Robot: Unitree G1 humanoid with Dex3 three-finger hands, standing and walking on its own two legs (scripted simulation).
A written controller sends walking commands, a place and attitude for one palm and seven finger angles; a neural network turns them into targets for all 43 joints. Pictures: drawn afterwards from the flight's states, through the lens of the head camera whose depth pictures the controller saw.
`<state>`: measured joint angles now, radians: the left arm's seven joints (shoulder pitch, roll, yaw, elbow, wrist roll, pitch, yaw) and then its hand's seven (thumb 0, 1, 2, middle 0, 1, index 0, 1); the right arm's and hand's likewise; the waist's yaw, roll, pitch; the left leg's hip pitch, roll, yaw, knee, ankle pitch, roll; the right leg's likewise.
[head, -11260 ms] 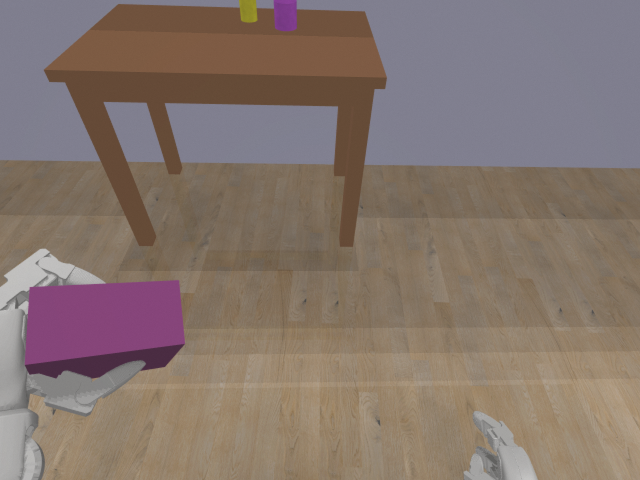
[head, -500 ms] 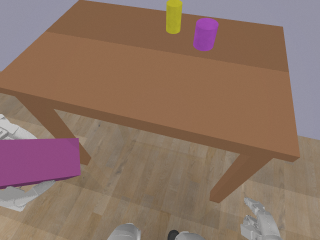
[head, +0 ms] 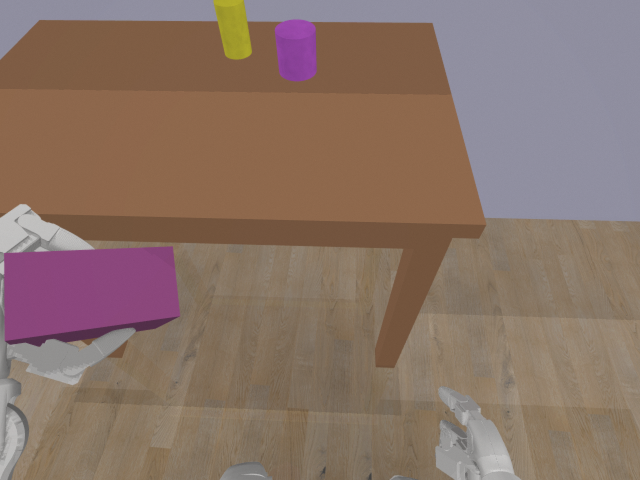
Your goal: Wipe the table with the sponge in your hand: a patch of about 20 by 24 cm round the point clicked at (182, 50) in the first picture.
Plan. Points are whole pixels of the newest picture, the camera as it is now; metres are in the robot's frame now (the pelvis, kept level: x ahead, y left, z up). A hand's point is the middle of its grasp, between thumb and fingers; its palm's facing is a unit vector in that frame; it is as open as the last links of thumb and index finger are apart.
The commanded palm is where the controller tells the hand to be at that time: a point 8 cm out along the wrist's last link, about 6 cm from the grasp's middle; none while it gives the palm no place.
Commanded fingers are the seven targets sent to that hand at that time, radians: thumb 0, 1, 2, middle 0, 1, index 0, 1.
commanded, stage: turn to face it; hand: left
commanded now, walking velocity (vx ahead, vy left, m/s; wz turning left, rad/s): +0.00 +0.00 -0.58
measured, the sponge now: (118, 295) +0.24 +0.21 +0.16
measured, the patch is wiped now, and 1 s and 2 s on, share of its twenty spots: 0.00 0.00 0.00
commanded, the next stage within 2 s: take the last steps up to it in 0.48 s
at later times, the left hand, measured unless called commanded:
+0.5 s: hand (149, 319) +0.21 +0.16 +0.19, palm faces +0.16 -0.91 -0.39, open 9.9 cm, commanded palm +0.17 +0.21 +0.20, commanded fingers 0.00 0.10 1.30 -1.20 -1.60 -1.20 -1.60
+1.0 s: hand (167, 397) +0.15 +0.13 +0.19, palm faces +0.12 -0.90 -0.41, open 9.9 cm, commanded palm +0.12 +0.19 +0.20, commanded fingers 0.00 0.10 1.30 -1.20 -1.60 -1.20 -1.60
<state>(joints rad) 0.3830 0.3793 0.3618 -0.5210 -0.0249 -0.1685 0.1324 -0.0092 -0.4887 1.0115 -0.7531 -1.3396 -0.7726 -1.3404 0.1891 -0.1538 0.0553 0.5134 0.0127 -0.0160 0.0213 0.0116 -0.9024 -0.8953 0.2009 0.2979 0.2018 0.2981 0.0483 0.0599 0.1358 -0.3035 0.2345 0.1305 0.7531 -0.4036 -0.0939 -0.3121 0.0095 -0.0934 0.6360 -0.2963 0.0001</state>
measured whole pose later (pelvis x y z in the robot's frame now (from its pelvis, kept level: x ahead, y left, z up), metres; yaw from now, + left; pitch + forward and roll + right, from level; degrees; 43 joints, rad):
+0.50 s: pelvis -0.06 -0.01 +0.02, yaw -16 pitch -1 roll -2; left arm 0.47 0.36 0.36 -0.56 -0.02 -0.19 0.15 -0.01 -0.49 1.01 -0.75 -1.34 -0.77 -1.34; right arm 0.22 -0.17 0.01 0.54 0.01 -0.04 -0.01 0.01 -0.91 -0.90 0.19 0.30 0.20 0.30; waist 0.03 0.00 0.06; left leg -0.29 0.16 0.14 0.57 -0.27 -0.04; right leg -0.41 -0.02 -0.08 0.87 -0.46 0.05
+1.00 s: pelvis -0.12 -0.03 +0.01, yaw -17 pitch -1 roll +1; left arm 0.51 0.38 0.35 -0.53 -0.01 -0.23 0.16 -0.01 -0.49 1.01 -0.75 -1.34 -0.77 -1.34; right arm 0.26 -0.27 -0.06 0.61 0.00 -0.03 -0.06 0.02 -0.91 -0.90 0.19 0.30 0.19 0.30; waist -0.01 -0.03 0.04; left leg -0.24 0.02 0.10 0.51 -0.24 0.02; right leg -0.29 -0.04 -0.10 0.58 -0.30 -0.02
